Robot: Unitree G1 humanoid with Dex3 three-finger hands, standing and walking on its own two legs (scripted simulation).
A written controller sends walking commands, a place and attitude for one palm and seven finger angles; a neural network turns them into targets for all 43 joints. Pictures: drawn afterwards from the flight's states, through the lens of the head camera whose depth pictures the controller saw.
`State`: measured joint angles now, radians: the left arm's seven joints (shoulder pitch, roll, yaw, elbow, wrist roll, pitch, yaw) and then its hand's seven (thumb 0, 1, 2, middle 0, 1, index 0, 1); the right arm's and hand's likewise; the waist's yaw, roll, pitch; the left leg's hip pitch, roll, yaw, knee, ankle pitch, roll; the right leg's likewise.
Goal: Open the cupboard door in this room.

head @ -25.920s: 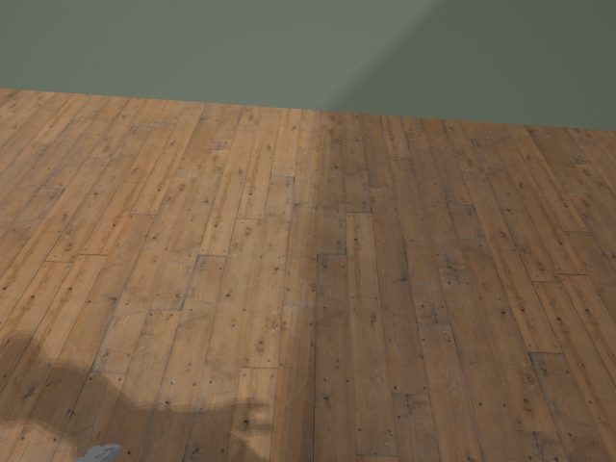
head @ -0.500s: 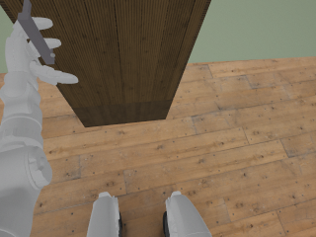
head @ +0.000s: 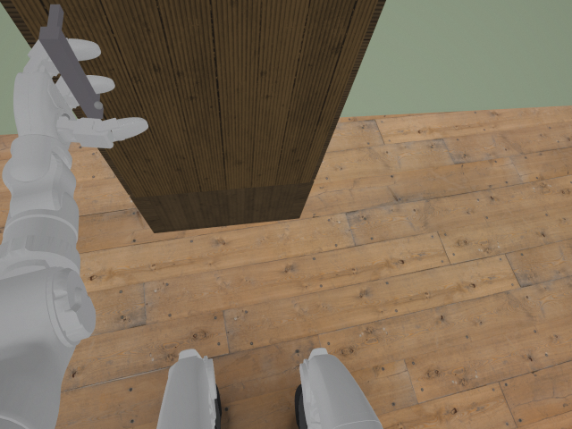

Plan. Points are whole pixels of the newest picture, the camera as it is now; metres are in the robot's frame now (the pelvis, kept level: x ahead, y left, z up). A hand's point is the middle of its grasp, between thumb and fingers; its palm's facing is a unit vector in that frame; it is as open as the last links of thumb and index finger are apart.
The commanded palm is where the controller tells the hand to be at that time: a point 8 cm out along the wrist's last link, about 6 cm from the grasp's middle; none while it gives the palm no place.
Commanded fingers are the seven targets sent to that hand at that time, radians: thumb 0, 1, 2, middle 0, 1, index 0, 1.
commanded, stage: close the thumb around the handle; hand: left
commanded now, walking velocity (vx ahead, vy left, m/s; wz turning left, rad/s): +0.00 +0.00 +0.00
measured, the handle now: (77, 67) +0.58 +0.23 +0.07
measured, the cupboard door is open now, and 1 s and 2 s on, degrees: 0 13 39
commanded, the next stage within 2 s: pull the door open along its arc in 0.42 s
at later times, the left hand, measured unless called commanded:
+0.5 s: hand (99, 103) +0.53 +0.20 +0.06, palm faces +0.07 -1.00 -0.01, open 5.4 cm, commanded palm +0.51 +0.24 +0.06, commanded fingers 0.00 0.90 0.90 -0.40 -1.35 -0.40 -1.35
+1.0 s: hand (112, 159) +0.45 +0.18 +0.06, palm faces +0.15 -0.99 +0.06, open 5.7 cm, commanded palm +0.39 +0.21 +0.06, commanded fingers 0.00 0.90 0.90 -0.40 -1.35 -0.40 -1.35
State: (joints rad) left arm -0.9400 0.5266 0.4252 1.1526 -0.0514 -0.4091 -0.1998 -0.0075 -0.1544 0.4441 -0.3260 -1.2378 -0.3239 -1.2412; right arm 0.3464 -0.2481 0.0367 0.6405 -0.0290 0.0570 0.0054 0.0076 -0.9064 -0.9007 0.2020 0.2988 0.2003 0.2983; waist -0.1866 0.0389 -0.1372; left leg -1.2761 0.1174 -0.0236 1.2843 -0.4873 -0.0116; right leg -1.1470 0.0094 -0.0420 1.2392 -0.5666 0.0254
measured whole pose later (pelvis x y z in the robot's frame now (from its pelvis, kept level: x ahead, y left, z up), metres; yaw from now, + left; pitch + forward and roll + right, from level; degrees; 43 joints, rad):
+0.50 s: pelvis +0.00 +0.00 +0.00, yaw +0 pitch +28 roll -5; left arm -0.95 0.53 0.44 1.15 -0.04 -0.40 -0.19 0.01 0.77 0.84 -0.39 -1.35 -0.38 -1.35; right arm 0.35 -0.25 0.04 0.64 -0.03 0.06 0.00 0.01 -0.91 -0.90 0.20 0.30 0.20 0.30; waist -0.20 0.04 -0.14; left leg -1.29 0.12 -0.02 1.29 -0.49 -0.01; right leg -1.16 0.01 -0.04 1.24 -0.56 0.03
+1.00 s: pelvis +0.02 +0.00 +0.03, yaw +1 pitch +23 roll -3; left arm -0.49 0.23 0.29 0.73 -0.17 -0.42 -0.05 0.01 0.74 0.75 -0.37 -1.35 -0.38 -1.35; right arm 0.33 -0.23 0.00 0.60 -0.01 0.06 0.03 0.01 -0.91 -0.90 0.20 0.30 0.20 0.30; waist -0.10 0.03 -0.17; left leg -1.09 0.11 0.01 1.17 -0.48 -0.01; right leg -0.98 0.00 -0.02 1.14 -0.56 0.03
